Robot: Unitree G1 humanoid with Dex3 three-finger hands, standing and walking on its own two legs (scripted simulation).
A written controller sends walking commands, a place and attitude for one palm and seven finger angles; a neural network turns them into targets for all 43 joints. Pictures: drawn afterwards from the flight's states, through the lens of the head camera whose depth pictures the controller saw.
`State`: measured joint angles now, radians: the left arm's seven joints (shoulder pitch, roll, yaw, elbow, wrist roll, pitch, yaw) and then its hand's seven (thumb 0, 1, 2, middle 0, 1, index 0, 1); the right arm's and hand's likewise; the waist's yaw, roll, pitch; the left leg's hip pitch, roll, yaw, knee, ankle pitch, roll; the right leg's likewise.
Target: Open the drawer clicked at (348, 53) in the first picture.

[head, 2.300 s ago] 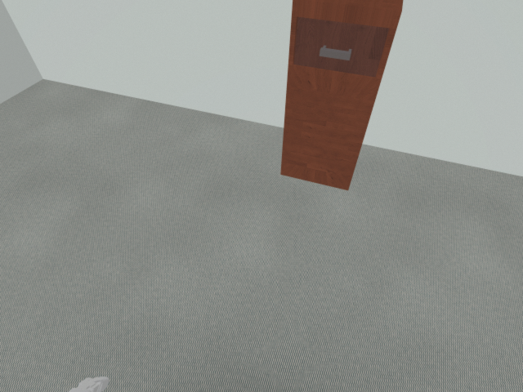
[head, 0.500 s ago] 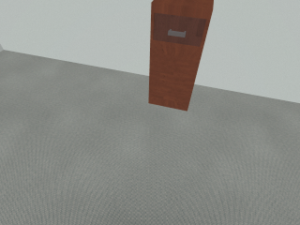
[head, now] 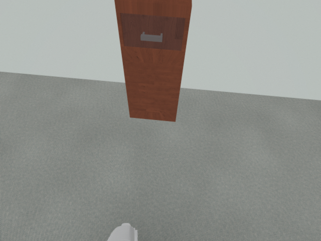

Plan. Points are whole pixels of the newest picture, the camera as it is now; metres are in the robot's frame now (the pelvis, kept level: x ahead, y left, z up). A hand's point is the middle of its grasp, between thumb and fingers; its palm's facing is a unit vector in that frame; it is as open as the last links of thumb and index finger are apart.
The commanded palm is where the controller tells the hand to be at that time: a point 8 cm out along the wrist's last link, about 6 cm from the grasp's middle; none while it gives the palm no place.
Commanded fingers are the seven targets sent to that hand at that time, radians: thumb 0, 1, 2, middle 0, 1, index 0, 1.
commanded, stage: walk to a spot facing it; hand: left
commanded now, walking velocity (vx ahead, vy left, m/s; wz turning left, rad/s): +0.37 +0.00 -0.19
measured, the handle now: (152, 36) +1.09 +0.13 -0.03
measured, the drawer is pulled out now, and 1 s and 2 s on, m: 0.00 0.00 0.00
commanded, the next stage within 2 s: turn to face it in 0.60 s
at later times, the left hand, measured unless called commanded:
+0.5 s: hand (94, 183) +0.31 +0.25 -0.17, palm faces -0.15 -0.98 -0.16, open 7.4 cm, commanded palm none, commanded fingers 0.00 0.90 0.90 -0.20 -0.30 -0.20 -0.30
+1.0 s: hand (127, 147) +0.46 +0.16 -0.17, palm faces -0.30 -0.93 -0.20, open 7.3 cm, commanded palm none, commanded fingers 0.00 0.90 0.90 -0.20 -0.30 -0.20 -0.30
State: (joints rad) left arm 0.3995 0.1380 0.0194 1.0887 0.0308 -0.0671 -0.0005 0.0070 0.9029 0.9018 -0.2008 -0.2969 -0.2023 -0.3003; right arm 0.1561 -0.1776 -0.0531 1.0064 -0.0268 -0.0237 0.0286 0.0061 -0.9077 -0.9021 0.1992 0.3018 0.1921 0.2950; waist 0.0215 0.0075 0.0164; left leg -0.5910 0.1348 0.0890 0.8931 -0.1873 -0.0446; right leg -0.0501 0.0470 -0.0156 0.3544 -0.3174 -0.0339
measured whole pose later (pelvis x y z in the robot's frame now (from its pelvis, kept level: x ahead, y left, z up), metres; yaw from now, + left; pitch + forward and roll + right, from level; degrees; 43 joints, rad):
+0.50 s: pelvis +0.21 +0.07 +0.00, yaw -12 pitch -1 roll -2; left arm 0.19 0.22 0.10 0.98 0.04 0.04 -0.02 0.01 0.91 0.90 -0.19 -0.30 -0.19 -0.30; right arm 0.35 -0.15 -0.04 1.08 -0.02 -0.06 -0.04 -0.01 -0.93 -0.90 0.20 0.30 0.19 0.30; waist 0.01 -0.04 0.05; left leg -0.07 0.05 0.34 0.40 -0.32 0.06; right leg -0.64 -0.07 -0.06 1.11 -0.14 0.03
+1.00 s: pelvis +0.31 +0.03 -0.01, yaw -18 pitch -1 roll -1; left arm 0.17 0.16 0.03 0.98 0.03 0.00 0.02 0.00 0.92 0.90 -0.20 -0.30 -0.20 -0.30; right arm 0.26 -0.16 -0.05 1.02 -0.02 0.03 -0.02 0.01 -0.93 -0.90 0.20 0.30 0.19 0.30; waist -0.03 0.03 0.01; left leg -0.41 0.11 0.03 0.91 -0.40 -0.05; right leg -0.26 0.01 -0.16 0.51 -0.24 -0.07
